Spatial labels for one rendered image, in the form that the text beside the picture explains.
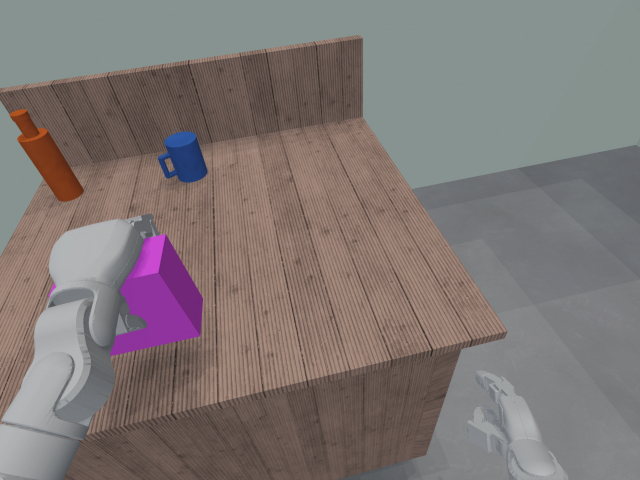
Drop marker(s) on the left robot hand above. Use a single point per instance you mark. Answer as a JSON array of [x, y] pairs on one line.
[[104, 252]]

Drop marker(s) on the left robot forearm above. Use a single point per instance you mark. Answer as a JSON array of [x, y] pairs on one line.
[[70, 379]]

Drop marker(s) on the right robot forearm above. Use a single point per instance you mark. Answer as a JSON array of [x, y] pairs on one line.
[[528, 459]]

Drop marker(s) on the table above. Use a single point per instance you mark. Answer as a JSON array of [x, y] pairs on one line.
[[334, 310]]

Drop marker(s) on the sponge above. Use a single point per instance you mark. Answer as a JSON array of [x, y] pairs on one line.
[[159, 290]]

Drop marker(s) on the right robot hand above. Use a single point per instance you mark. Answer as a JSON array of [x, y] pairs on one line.
[[494, 430]]

